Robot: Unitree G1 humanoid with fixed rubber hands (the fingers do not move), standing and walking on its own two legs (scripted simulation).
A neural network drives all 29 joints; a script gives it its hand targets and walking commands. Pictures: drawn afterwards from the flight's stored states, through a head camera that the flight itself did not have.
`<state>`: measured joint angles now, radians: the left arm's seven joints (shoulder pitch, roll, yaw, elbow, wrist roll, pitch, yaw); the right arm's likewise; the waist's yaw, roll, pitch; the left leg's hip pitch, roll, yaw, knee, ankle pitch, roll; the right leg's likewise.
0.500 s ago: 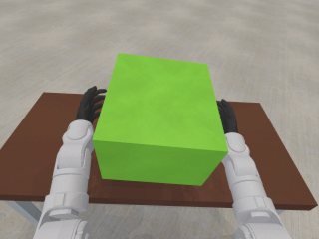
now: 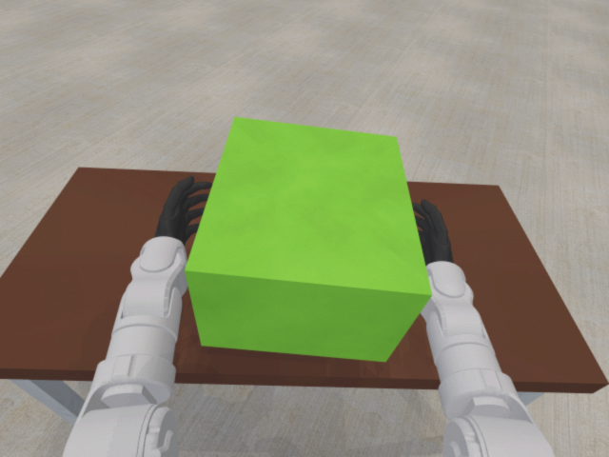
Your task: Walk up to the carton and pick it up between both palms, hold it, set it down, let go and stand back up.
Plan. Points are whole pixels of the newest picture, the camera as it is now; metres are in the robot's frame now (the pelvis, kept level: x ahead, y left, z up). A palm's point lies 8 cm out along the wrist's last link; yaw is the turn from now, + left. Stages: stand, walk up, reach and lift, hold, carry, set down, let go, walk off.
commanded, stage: set down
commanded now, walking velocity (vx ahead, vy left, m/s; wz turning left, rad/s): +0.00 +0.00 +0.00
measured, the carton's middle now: (306, 233) +0.42 -0.03 +0.06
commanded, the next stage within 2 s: none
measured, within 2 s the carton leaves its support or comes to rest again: neither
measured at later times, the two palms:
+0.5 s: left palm (181, 240) +0.40 +0.15 +0.07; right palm (428, 264) +0.35 -0.21 +0.06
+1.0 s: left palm (195, 248) +0.42 +0.14 +0.03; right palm (424, 278) +0.35 -0.21 +0.01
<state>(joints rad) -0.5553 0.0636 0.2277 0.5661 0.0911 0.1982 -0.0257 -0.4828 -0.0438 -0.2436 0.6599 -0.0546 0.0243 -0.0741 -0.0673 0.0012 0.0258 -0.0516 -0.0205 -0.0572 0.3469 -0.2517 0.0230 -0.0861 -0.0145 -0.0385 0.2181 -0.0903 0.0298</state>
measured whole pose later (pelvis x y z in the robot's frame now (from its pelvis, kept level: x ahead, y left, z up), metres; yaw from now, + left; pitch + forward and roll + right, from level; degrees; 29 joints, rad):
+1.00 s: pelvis +0.02 +0.01 +0.00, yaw -1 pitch +9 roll -2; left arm -0.72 0.13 0.18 1.18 0.02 -0.29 -0.02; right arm -0.54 -0.03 -0.36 0.96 -0.16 -0.27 -0.10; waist -0.08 0.04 -0.06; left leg -0.28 -0.02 -0.05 0.40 -0.27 0.02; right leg -0.31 -0.02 -0.03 0.26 -0.10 0.04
